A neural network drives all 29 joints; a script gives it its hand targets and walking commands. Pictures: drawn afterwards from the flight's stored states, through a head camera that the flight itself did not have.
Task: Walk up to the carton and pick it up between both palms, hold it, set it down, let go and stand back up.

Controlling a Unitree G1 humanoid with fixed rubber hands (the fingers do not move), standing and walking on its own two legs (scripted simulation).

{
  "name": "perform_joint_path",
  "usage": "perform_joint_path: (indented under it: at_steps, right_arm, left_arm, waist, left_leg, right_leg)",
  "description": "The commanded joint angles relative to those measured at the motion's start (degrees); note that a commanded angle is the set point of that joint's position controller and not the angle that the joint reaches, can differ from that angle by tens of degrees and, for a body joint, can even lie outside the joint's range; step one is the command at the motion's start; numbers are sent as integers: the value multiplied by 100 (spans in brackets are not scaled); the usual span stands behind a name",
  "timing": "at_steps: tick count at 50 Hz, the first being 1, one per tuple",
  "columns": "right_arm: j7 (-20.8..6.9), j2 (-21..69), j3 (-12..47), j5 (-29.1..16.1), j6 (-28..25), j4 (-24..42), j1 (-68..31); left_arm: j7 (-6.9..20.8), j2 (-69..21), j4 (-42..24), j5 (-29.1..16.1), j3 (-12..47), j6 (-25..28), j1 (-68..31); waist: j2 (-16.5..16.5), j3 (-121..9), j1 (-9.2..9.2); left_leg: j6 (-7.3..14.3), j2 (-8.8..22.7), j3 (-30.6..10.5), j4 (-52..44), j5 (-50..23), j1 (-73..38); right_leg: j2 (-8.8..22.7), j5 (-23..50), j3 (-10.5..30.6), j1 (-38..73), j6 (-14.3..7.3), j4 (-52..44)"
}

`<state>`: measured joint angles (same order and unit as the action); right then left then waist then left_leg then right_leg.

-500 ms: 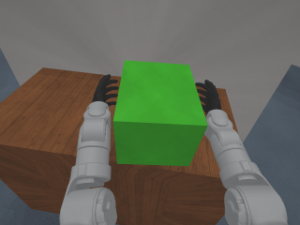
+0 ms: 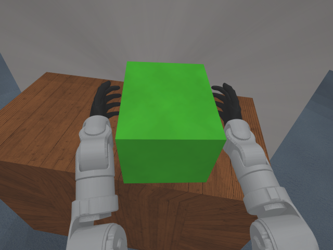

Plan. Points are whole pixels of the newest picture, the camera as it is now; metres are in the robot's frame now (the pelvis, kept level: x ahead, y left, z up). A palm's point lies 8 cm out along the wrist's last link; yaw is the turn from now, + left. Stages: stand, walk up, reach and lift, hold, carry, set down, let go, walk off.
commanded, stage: reach and lift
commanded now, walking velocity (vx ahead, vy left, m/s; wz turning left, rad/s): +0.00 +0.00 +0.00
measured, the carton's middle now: (165, 120) +0.42 -0.01 +0.12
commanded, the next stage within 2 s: hold in 0.50 s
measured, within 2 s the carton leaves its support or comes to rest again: neither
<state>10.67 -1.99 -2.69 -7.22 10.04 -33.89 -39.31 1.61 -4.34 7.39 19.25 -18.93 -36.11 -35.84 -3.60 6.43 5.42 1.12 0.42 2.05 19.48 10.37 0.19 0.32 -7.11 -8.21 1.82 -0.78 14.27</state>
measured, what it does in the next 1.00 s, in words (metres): stands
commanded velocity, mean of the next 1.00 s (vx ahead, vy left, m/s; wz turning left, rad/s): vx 0.00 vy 0.00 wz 0.00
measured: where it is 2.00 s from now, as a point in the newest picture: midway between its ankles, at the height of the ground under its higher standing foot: outside the picture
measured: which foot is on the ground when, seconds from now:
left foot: down 0.00-1.00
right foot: down 0.00-1.00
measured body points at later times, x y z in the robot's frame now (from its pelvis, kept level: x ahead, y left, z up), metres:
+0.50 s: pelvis -0.01 +0.00 +0.00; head -0.04 +0.03 +0.45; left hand +0.38 +0.15 +0.20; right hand +0.38 -0.16 +0.19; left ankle +0.02 +0.10 -0.75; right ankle +0.02 -0.11 -0.75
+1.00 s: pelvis -0.01 -0.01 +0.00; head -0.05 +0.02 +0.45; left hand +0.37 +0.14 +0.22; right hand +0.37 -0.16 +0.21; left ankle +0.02 +0.10 -0.75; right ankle +0.02 -0.11 -0.75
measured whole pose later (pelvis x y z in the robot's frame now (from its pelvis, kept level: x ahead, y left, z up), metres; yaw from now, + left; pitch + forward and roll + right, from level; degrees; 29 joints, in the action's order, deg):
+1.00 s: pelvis -0.01 -0.01 +0.00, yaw -1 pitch -11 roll -1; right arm 10.9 -2.0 -3.3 -7.6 15.8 -34.3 -44.0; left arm 3.7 -3.6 6.0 21.8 -21.3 -43.6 -40.9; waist -3.6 5.1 5.0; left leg 0.8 0.6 2.4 17.8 8.5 -1.3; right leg 0.1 -6.3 -7.8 2.2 -1.5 14.6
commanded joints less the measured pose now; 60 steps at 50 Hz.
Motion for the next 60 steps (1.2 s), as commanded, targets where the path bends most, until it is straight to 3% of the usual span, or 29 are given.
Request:
perform_joint_path:
  at_steps: [1, 6, 13, 24, 31, 40, 60]
  right_arm:
    - [-432, 3125, 1951, -260, -329, 1755, -3526]
    - [-458, 3061, 1867, -276, -235, 1620, -3495]
    - [-509, 3042, 1889, -330, -251, 1782, -3760]
    - [-500, 3051, 1741, -279, -47, 1481, -3857]
    - [-469, 3109, 1864, -381, -29, 1691, -4031]
    - [-474, 3071, 1659, -284, 124, 1511, -4114]
    - [-399, 3142, 1855, -502, 354, 1668, -4147]
  left_arm:
    - [749, -2656, -338, -648, 2772, 127, -2892]
    - [787, -2656, -375, -604, 2739, -22, -2908]
    - [754, -2744, -509, -675, 2886, -95, -3116]
    - [847, -2618, -258, -502, 2526, -331, -3154]
    - [885, -2605, -440, -528, 2567, -373, -3260]
    - [914, -2519, -217, -490, 2433, -467, -3447]
    - [997, -2383, -498, -408, 2279, -679, -3396]
  waist:
    - [297, -2546, 54]
    - [394, -2359, 47]
    - [497, -2584, 47]
    - [365, -2200, 16]
    - [423, -2411, -20]
    - [328, -2192, 25]
    - [309, -2216, -34]
  left_leg:
    - [-205, -226, -62, -80, -1667, -414]
    - [-198, -198, -45, -187, -1365, -314]
    - [-244, -157, -69, -118, -1609, -490]
    - [-119, -166, 33, -335, -1012, -184]
    - [-148, -193, 18, -230, -1350, -275]
    - [-23, -165, 82, -476, -616, 27]
    - [-38, -215, 118, -400, -986, -35]
  right_leg:
    - [-290, 1617, 156, 893, 275, 126]
    - [-285, 1180, 138, 772, 238, 60]
    - [-325, 1077, 125, 658, 199, 68]
    - [-287, 740, 168, 784, 241, 14]
    - [-292, 1102, 184, 948, 258, 87]
    - [-241, 425, 186, 874, 257, 4]
    - [-240, 908, 219, 1173, 316, 57]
